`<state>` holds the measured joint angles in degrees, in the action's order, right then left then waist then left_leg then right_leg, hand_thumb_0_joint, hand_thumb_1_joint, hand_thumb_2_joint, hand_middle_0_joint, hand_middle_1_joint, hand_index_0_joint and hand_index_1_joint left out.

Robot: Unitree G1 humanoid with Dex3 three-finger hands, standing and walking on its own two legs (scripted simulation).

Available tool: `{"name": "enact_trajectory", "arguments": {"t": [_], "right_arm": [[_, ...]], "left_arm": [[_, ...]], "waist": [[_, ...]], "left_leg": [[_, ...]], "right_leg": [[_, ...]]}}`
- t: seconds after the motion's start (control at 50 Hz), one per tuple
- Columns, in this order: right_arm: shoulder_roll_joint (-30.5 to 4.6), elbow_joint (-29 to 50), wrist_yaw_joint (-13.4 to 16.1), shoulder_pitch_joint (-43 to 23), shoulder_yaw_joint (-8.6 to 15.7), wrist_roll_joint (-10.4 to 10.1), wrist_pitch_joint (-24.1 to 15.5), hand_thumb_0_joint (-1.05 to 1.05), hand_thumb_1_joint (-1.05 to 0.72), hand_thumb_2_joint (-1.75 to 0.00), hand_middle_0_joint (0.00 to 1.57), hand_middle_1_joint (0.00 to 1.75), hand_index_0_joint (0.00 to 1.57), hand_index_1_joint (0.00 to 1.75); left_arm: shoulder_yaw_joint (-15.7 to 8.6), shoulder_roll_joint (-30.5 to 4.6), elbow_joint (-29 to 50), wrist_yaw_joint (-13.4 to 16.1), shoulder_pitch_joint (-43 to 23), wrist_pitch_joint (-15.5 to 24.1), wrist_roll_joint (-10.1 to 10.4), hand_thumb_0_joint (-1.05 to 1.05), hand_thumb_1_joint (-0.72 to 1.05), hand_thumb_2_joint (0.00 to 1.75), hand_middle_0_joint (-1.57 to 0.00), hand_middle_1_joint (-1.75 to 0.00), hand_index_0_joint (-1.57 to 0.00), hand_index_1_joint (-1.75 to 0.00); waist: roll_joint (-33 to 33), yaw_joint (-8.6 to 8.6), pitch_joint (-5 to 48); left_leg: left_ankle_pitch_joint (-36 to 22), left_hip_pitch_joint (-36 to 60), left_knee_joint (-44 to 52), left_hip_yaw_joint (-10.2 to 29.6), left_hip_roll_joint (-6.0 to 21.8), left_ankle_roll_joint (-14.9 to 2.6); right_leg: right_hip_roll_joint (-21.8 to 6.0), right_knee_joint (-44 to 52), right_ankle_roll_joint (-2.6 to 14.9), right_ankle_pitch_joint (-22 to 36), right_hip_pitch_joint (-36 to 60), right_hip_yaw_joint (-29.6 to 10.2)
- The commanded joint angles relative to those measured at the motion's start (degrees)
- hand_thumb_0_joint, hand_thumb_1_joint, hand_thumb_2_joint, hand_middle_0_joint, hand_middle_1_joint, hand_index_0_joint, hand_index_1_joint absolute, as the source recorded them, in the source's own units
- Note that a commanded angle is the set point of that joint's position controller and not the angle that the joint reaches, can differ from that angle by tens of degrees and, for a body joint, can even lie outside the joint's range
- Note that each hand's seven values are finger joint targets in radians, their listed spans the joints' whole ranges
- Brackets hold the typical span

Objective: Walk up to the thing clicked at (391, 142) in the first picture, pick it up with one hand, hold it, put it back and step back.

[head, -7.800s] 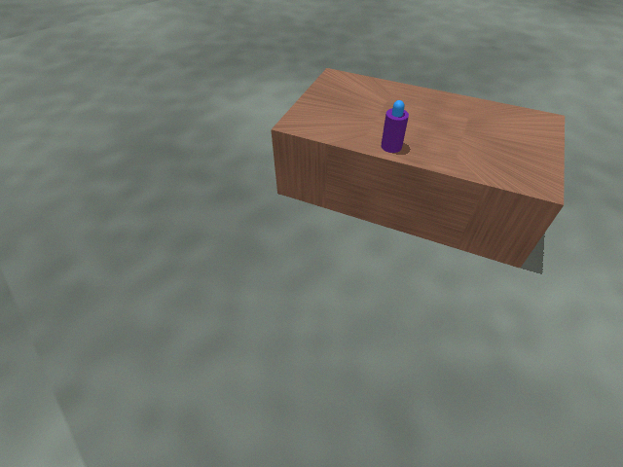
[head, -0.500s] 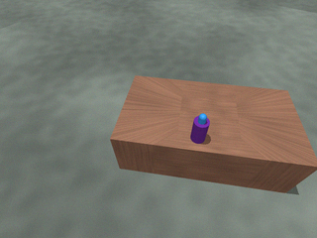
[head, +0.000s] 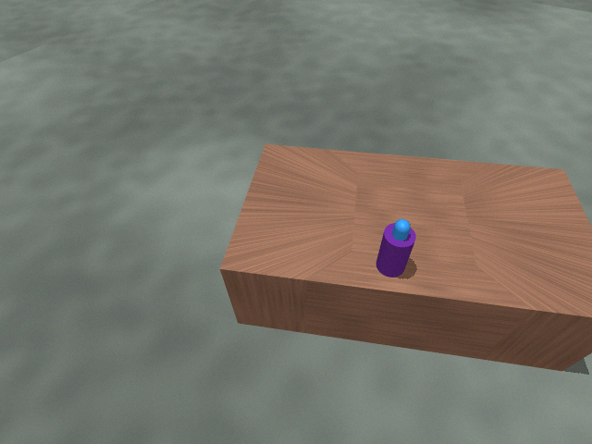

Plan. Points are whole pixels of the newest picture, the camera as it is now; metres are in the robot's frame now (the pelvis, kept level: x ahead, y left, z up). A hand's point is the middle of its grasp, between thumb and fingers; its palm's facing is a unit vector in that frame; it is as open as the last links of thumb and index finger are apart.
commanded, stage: walk up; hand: right
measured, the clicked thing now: (396, 245) +0.65 -0.22 -0.31
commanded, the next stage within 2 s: none
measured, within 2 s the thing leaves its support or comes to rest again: neither
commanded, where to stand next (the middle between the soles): +0.29 +0.04 m, yaw -8 degrees
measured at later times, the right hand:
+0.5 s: hand out of the picture +0.15 -0.22 -0.16, palm faces +0.11 +0.94 -0.31, open 7.4 cm
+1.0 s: hand (452, 367) +0.27 -0.22 -0.14, palm faces +0.11 +0.88 -0.46, open 7.4 cm
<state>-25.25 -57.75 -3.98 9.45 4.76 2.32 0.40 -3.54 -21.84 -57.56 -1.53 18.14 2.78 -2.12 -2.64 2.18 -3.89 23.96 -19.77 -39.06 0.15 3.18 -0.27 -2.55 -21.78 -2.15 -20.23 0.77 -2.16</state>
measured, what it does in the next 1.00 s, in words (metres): walks ahead: left foot, then right foot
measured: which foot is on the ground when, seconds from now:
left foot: up 0.00-0.00, down 0.02-0.54, up 0.56-0.88, down 0.90-1.00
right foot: down 0.00-0.06, up 0.08-0.48, down 0.50-0.94, up 0.96-1.00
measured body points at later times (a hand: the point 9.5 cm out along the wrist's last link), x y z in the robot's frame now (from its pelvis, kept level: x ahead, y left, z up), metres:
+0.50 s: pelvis +0.16 +0.04 -0.01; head +0.18 +0.02 +0.44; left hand +0.29 +0.34 -0.11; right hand +0.15 -0.27 -0.14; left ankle +0.07 +0.13 -0.73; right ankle +0.26 -0.07 -0.73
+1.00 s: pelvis +0.24 +0.06 -0.02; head +0.28 +0.09 +0.43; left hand +0.38 +0.36 -0.15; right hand +0.27 -0.27 -0.11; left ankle +0.32 +0.18 -0.73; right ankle +0.24 -0.07 -0.70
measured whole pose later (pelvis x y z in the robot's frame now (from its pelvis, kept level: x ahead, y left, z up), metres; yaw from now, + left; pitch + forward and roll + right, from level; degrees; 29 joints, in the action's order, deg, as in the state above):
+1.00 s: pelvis +0.24 +0.06 -0.02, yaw -9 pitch -4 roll +0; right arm -20.8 -50.0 0.9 13.0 2.5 1.1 -1.0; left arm -3.0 -23.7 -47.4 -0.2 10.5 -3.7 -0.6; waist 4.4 0.8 -9.0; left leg 16.4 -20.4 -40.4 -1.4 2.2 0.0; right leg 3.5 -54.6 1.8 -28.6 -23.5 -5.3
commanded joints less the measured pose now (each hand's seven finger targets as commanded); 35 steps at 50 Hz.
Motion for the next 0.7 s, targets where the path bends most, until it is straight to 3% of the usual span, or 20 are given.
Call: {"name": "enact_trajectory", "arguments": {"t": [0.0,0.02,0.04,0.06,0.08,0.1,0.14,0.16,0.2,0.24,0.34,0.42,0.46,0.48,0.5,0.52,0.54,0.56,0.62,0.68], "right_arm": [[-7.79,5.15,0.14,5.33,3.74,-0.16,-2.9,0.0,-0.9,-0.9,0.2,0.3,0.2,0.3],[-12.14,2.62,0.89,15.3,5.76,0.28,-2.98,0.0,-0.9,-0.9,0.2,0.3,0.2,0.3],[-17.49,2.83,1.44,18.89,7.03,0.88,-3.36,0.0,-0.9,-0.9,0.2,0.3,0.2,0.3],[-18.01,5.1,1.64,12.97,6.86,-0.23,-3.2,0.0,-0.9,-0.9,0.2,0.3,0.2,0.3],[-17.9,7.11,1.57,8.09,6.61,-1.01,-3.02,0.0,-0.9,-0.9,0.2,0.3,0.2,0.3],[-15.05,8.46,1.68,4.77,5.69,-1.0,-2.78,0.0,-0.9,-0.9,0.2,0.3,0.2,0.3],[-10.34,11.04,2.1,1.01,3.98,-1.27,-3.38,0.0,-0.9,-0.9,0.2,0.3,0.2,0.3],[-9.56,10.98,2.11,3.15,3.43,-1.6,-3.77,0.0,-0.9,-0.9,0.2,0.3,0.2,0.3],[-9.14,10.81,2.16,6.92,3.47,-1.43,-4.31,0.0,-0.9,-0.9,0.2,0.3,0.2,0.3],[-9.38,11.34,2.39,8.97,3.36,-1.35,-4.36,0.0,-0.9,-0.9,0.2,0.3,0.2,0.3],[-10.06,14.17,2.5,10.59,3.52,-1.0,-3.94,0.0,-0.9,-0.9,0.2,0.3,0.2,0.3],[-9.69,16.38,2.36,8.81,3.4,-0.61,-3.01,0.0,-0.9,-0.9,0.2,0.3,0.2,0.3],[-8.97,16.79,2.81,8.78,2.94,-1.1,-2.92,0.0,-0.9,-0.9,0.2,0.3,0.2,0.3],[-7.71,17.01,2.81,9.04,2.41,-1.64,-3.04,0.0,-0.9,-0.9,0.2,0.3,0.2,0.3],[-5.53,17.15,2.75,12.34,1.52,-2.01,-3.15,0.0,-0.9,-0.9,0.2,0.3,0.2,0.3],[-3.6,17.3,2.84,15.61,0.78,-1.86,-2.72,0.0,-0.9,-0.9,0.2,0.3,0.2,0.3],[-9.05,15.82,3.74,15.3,2.03,-1.26,-1.61,0.0,-0.9,-0.9,0.2,0.3,0.2,0.3],[-10.27,14.53,4.15,14.75,2.38,-1.07,-1.39,0.0,-0.9,-0.9,0.2,0.3,0.2,0.3],[-7.28,12.32,3.24,15.32,1.64,-1.87,-1.09,0.0,-0.9,-0.9,0.2,0.3,0.2,0.3],[-5.16,11.84,2.97,14.78,0.87,-1.4,-1.08,0.0,-0.9,-0.9,0.2,0.3,0.2,0.3]], "left_arm": [[-3.61,-16.76,7.69,1.19,-8.8,0.97,1.22,0.0,0.9,0.9,-0.2,-0.3,-0.2,-0.3],[-2.73,-13.28,8.56,1.09,-7.11,0.89,1.28,0.0,0.9,0.9,-0.2,-0.3,-0.2,-0.3],[-0.99,-6.87,9.5,1.23,-3.13,0.97,2.08,0.0,0.9,0.9,-0.2,-0.3,-0.2,-0.3],[-1.9,-12.24,8.25,2.18,-1.78,0.42,1.86,0.0,0.9,0.9,-0.2,-0.3,-0.2,-0.3],[-1.76,-14.29,7.68,2.35,-0.62,0.1,1.88,0.0,0.9,0.9,-0.2,-0.3,-0.2,-0.3],[-1.51,-14.81,7.31,2.0,-0.75,0.03,2.44,0.0,0.9,0.9,-0.2,-0.3,-0.2,-0.3],[-1.79,-14.07,4.99,1.06,4.6,-0.17,2.81,0.0,0.9,0.9,-0.2,-0.3,-0.2,-0.3],[-1.82,-13.57,4.91,0.74,5.05,-0.18,2.74,0.0,0.9,0.9,-0.2,-0.3,-0.2,-0.3],[-1.72,-11.97,5.93,0.34,3.68,-0.36,2.32,0.0,0.9,0.9,-0.2,-0.3,-0.2,-0.3],[-1.38,-11.55,8.06,0.23,0.72,-0.25,1.99,0.0,0.9,0.9,-0.2,-0.3,-0.2,-0.3],[-1.54,-10.92,11.5,0.02,-4.96,-0.27,1.68,0.0,0.9,0.9,-0.2,-0.3,-0.2,-0.3],[-1.97,-10.48,12.15,0.03,-5.0,0.34,1.42,0.0,0.9,0.9,-0.2,-0.3,-0.2,-0.3],[-2.37,-10.69,11.75,0.42,-1.95,0.72,1.15,0.0,0.9,0.9,-0.2,-0.3,-0.2,-0.3],[-3.08,-11.75,10.86,0.86,2.84,1.23,1.0,0.0,0.9,0.9,-0.2,-0.3,-0.2,-0.3],[-4.48,-15.46,10.37,1.5,7.26,1.82,0.84,0.0,0.9,0.9,-0.2,-0.3,-0.2,-0.3],[-5.31,-18.69,11.27,2.05,8.75,1.74,1.45,0.0,0.9,0.9,-0.2,-0.3,-0.2,-0.3],[-5.07,-19.33,12.36,2.13,5.38,1.38,2.0,0.0,0.9,0.9,-0.2,-0.3,-0.2,-0.3],[-4.87,-17.97,13.05,2.33,3.18,1.05,2.33,0.0,0.9,0.9,-0.2,-0.3,-0.2,-0.3],[-3.22,-13.33,14.33,2.54,-2.38,1.53,2.4,0.0,0.9,0.9,-0.2,-0.3,-0.2,-0.3],[-2.27,-11.61,14.84,2.16,-4.0,1.61,1.24,0.0,0.9,0.9,-0.2,-0.3,-0.2,-0.3]], "waist": [[11.41,-7.63,0.52],[-1.44,-12.26,6.81],[-19.36,-11.92,7.82],[-10.03,-9.04,7.62],[-8.54,-6.43,3.11],[-5.24,-4.7,-0.47],[-5.68,-1.79,-1.43],[-5.87,-2.23,-1.72],[-4.08,-3.22,-1.62],[-3.78,-4.12,-2.67],[-4.29,-5.65,-3.79],[-3.05,-4.58,-3.43],[1.26,-1.96,-1.14],[5.26,1.06,3.52],[13.35,2.41,8.55],[20.77,2.32,11.36],[14.64,1.63,8.2],[11.2,1.21,4.14],[7.49,-2.29,0.35],[8.86,-2.79,0.31]], "left_leg": [[-11.16,14.63,15.1,-2.63,-1.66,-0.27],[-12.84,28.19,18.31,0.82,0.67,-0.85],[-7.25,35.12,25.92,25.35,14.37,-3.59],[2.86,27.36,28.78,32.57,18.43,-7.08],[7.72,18.71,29.19,31.14,20.1,-9.37],[3.8,14.13,28.77,22.49,16.09,-6.7],[-5.06,13.54,27.59,10.68,9.98,-4.05],[-12.71,14.1,27.13,8.77,9.31,-4.32],[-23.9,16.51,25.62,6.95,9.71,-7.57],[-31.36,18.48,24.35,4.18,9.66,-8.22],[-34.49,16.66,23.45,1.19,9.71,-7.65],[-28.77,11.71,20.26,2.3,10.66,-8.48],[-35.66,11.17,12.04,1.32,9.16,-6.89],[-36.98,10.77,1.52,-1.13,6.58,-5.52],[-27.55,5.56,-12.61,-3.71,1.17,-3.41],[5.98,-6.1,-25.91,-4.3,-6.75,-0.66],[12.15,-8.86,-30.14,1.68,-4.51,-1.02],[12.43,-9.09,-31.81,3.58,-2.81,-0.76],[1.99,-5.4,-26.82,4.42,-0.51,-1.5],[-1.46,-0.38,-18.78,1.53,-0.78,-0.53]], "right_leg": [[-7.04,-7.57,9.04,25.64,-12.2,-1.69],[-1.86,-25.84,5.99,18.83,-18.76,2.07],[9.41,-39.53,3.39,-10.75,-35.52,0.52],[5.73,-42.78,5.23,-11.17,-32.51,-6.09],[2.29,-45.16,6.16,-8.88,-31.36,-6.85],[1.1,-45.04,6.26,-4.54,-30.6,-7.67],[-0.64,-39.86,5.53,1.79,-28.56,-6.1],[-0.1,-38.54,4.59,3.21,-28.34,-4.69],[0.83,-34.48,3.1,3.75,-28.57,-3.49],[0.61,-29.07,2.56,4.32,-30.35,-2.4],[0.19,-18.97,3.29,7.48,-27.79,1.28],[0.38,-14.1,4.54,10.33,-18.97,3.48],[2.05,-9.73,5.71,11.05,-11.66,3.59],[1.99,-5.6,6.81,14.87,-3.93,2.89],[-4.03,-1.89,8.87,16.17,3.88,-8.14],[-18.84,1.13,16.1,17.6,10.29,-30.94],[-22.26,2.92,21.15,10.29,3.45,-39.07],[-21.87,4.88,22.06,5.57,-2.22,-36.73],[-11.33,4.19,14.36,12.45,-11.0,-15.69],[-7.0,2.29,14.31,25.35,-16.53,-6.82]]}}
